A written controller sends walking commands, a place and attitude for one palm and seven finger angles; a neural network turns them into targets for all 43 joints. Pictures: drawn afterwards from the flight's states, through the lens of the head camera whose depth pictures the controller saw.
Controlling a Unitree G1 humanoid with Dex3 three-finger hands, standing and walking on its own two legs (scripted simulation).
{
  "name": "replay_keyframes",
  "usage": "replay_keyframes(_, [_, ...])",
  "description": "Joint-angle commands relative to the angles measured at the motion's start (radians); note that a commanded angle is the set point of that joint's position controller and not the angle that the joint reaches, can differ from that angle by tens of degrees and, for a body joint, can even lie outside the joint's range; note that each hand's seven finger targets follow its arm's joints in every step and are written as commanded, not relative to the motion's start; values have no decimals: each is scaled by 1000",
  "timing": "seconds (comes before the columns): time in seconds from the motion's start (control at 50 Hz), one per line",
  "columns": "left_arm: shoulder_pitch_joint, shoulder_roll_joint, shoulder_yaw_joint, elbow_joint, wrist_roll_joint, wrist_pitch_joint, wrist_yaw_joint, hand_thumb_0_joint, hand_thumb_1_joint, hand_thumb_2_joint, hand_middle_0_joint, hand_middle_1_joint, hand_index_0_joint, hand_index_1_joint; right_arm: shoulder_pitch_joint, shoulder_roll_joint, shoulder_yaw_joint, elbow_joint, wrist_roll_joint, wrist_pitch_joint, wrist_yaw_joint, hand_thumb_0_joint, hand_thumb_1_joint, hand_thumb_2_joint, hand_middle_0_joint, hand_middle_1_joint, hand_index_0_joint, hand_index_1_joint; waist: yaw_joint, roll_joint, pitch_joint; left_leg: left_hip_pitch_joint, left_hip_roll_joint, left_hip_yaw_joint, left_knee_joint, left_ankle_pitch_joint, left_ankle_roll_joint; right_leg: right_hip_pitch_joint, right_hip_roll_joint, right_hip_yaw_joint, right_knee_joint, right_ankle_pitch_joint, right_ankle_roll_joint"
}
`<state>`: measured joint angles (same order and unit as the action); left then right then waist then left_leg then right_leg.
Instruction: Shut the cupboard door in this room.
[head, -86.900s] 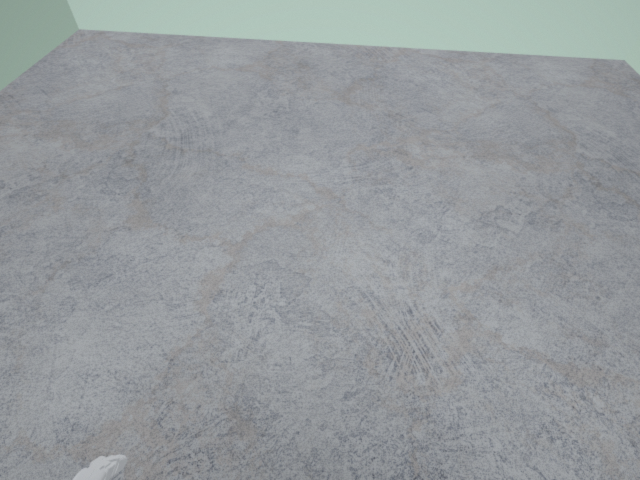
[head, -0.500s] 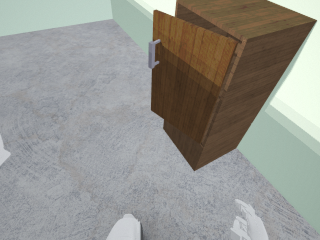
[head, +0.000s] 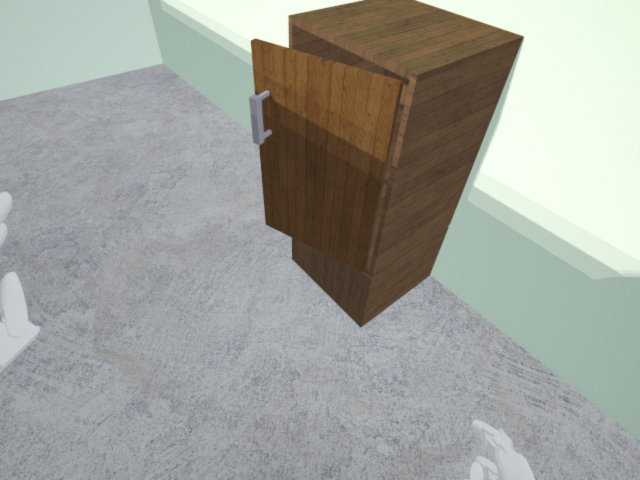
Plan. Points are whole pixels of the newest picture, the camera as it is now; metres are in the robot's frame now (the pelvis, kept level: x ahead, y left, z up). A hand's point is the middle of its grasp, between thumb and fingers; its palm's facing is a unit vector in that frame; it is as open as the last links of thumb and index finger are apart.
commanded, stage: stop stepping back and stand still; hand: left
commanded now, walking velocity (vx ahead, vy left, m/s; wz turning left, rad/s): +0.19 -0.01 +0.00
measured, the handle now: (262, 117) +0.94 +0.19 -0.02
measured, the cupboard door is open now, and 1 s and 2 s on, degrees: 18 18 18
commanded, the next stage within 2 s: let the arm hang, fingers relaxed in 0.60 s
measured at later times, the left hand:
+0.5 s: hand (49, 313) +0.22 +0.26 +0.17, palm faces +0.38 -0.78 -0.50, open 7.4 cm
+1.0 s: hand out of the picture +0.07 +0.20 -0.17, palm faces +0.03 -0.98 -0.17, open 7.2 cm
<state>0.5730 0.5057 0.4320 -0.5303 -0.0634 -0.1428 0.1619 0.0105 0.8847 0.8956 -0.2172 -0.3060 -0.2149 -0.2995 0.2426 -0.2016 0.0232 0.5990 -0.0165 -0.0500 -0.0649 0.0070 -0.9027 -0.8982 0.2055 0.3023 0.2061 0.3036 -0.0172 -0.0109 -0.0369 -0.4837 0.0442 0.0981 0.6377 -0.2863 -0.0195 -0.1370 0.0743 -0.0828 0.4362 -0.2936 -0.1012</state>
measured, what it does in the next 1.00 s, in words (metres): steps on the spot: left foot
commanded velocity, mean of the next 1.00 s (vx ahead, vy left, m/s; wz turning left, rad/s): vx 0.00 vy -0.02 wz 0.00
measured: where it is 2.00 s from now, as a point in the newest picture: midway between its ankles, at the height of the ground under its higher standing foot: outside the picture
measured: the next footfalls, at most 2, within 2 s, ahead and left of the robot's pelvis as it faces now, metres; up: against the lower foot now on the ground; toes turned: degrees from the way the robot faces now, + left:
left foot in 0.20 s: +0.12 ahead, +0.14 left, +0.00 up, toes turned +6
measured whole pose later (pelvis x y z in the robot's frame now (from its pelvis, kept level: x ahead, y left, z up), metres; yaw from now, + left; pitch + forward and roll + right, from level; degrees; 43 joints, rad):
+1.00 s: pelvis +0.00 +0.02 +0.00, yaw +2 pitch -1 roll -1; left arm 0.28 0.19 -0.01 0.83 0.01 0.06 0.03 0.00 0.95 0.89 -0.21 -0.30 -0.21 -0.30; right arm 0.21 -0.24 0.03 0.88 -0.02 0.03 -0.01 0.01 -0.91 -0.90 0.20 0.30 0.20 0.30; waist -0.03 -0.03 0.04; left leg -0.38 0.04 0.06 0.57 -0.17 0.01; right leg -0.15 0.02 -0.11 0.56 -0.39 -0.04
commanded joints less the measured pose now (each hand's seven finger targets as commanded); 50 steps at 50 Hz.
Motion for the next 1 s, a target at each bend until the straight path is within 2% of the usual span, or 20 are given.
replay_keyframes(0.0, [-98,88,91,-70,5,-60,34,0,900,900,-200,-300,-200,-300,-82,-140,-73,-114,23,-44,-3,0,-900,-900,200,300,200,300,-2,-112,83,-127,31,-122,312,-35,-7,-104,-369,396,-218,-128,-130])
replay_keyframes(0.04, [-161,86,64,-84,19,-84,35,0,900,900,-200,-300,-200,-300,-103,-126,-53,-95,16,-49,-11,0,-900,-900,200,300,200,300,4,-35,113,-36,43,-76,194,-17,7,-160,-335,279,-190,-37,-95])
replay_keyframes(0.12, [-250,105,56,-128,36,-109,42,0,900,900,-200,-300,-200,-300,-105,-124,-58,-79,10,-92,-36,0,-900,-900,200,300,200,300,11,1,120,214,3,6,-50,41,28,-236,-266,206,-139,-127,-38])
replay_keyframes(0.14, [-249,110,62,-150,34,-115,40,0,900,900,-200,-300,-200,-300,-96,-131,-61,-81,10,-100,-37,0,-900,-900,200,300,200,300,8,37,119,270,12,-15,-103,32,36,-255,-240,190,-95,-136,-18])
replay_keyframes(0.18, [-195,130,104,-184,24,-125,33,0,900,900,-200,-300,-200,-300,-85,-155,-73,-97,17,-112,-40,0,-900,-900,200,300,200,300,11,167,70,349,107,-161,-209,148,73,-241,-144,124,67,3,61])
replay_keyframes(0.22, [-104,129,144,-175,15,-135,25,0,900,900,-200,-300,-200,-300,-78,-128,-55,-95,8,-111,-33,0,-900,-900,200,300,200,300,11,257,9,296,186,-320,-307,181,105,-174,-71,57,136,-25,101])
replay_keyframes(0.24, [-106,136,152,-190,19,-137,21,0,900,900,-200,-300,-200,-300,-91,-125,-51,-93,2,-114,-30,0,-900,-900,200,300,200,300,12,251,3,228,220,-333,-352,116,111,-118,-70,58,139,-66,107])
replay_keyframes(0.28, [-82,134,165,-186,16,-140,19,0,900,900,-200,-300,-200,-300,-78,-129,-55,-93,7,-122,-28,0,-900,-900,200,300,200,300,9,155,-2,201,188,-261,-315,130,93,-63,-74,69,32,1,107])
replay_keyframes(0.34, [16,93,145,-152,0,-122,17,0,900,900,-200,-300,-200,-300,-62,-123,-60,-104,22,-114,-16,0,-900,-900,200,300,200,300,2,87,-106,267,109,-120,-190,258,47,-21,-107,118,-30,191,99])
replay_keyframes(0.42, [37,93,134,-126,-10,-92,20,0,900,900,-200,-300,-200,-300,-67,-113,-53,-111,25,-81,-14,0,-900,-900,200,300,200,300,-3,26,-150,281,74,-65,-105,358,31,-13,-167,167,-22,482,97])
replay_keyframes(0.5, [-19,107,122,-119,-3,-75,24,0,900,900,-200,-300,-200,-300,-89,-106,-45,-116,28,-60,-27,0,-900,-900,200,300,200,300,-1,14,-128,305,59,-51,-108,373,36,-35,-173,159,-19,575,114])
replay_keyframes(0.66, [-122,88,72,-114,10,-71,21,0,900,900,-200,-300,-200,-300,-111,-112,-44,-132,28,-47,-34,0,-900,-900,200,300,200,300,5,42,-27,316,47,-62,-135,270,40,-128,-159,155,-96,328,114])
replay_keyframes(0.68, [-154,-105,-348,600,54,48,-98,0,900,900,-200,-300,-200,-300,-214,-226,-65,12,40,-115,58,0,-900,-900,200,300,200,300,-17,43,33,288,103,-94,-46,467,40,-216,-192,33,52,332,73])
replay_keyframes(0.7, [-171,-84,-331,626,67,140,-144,0,900,900,-200,-300,-200,-300,-143,-295,-88,31,35,-53,67,0,-900,-900,200,300,200,300,-4,72,-3,266,113,-104,-76,377,50,-202,-195,102,31,230,73])
replay_keyframes(0.74, [-207,-112,-342,723,80,155,-161,0,900,900,-200,-300,-200,-300,-111,-249,-66,43,17,-5,63,0,-900,-900,200,300,200,300,19,15,30,170,113,-142,-88,266,71,-193,-162,82,50,86,61])
replay_keyframes(0.82, [-294,-108,-380,960,81,151,-159,0,900,900,-200,-300,-200,-300,-107,-204,-40,81,-2,40,60,0,-900,-900,200,300,200,300,8,-140,57,194,55,-149,-62,186,54,-226,-214,148,-40,17,17])
replay_keyframes(0.86, [-315,-113,-391,1080,82,152,-149,0,900,900,-200,-300,-200,-300,-84,-186,-35,124,-12,55,59,0,-900,-900,200,300,200,300,2,-117,45,226,39,-134,-58,239,43,-196,-225,155,-39,112,4])
replay_keyframes(0.9, [-308,-125,-399,1188,80,154,-142,0,900,900,-200,-300,-200,-300,-62,-175,-33,174,-15,60,56,0,-900,-900,200,300,200,300,2,22,11,268,60,-149,-107,319,44,-142,-202,134,-17,131,21])
replay_keyframes(0.94, [-279,-144,-403,1295,76,156,-140,0,900,900,-200,-300,-200,-300,-54,-162,-30,228,-12,61,49,0,-900,-900,200,300,200,300,12,127,10,255,80,-171,-171,269,56,-91,-176,125,-36,52,40])
replay_keyframes(0.98, [-244,-169,-393,1381,79,153,-139,0,900,900,-200,-300,-200,-300,-46,-148,-34,272,-10,62,42,0,-900,-900,200,300,200,300,20,138,23,254,79,-176,-195,217,56,-73,-169,130,-76,38,37])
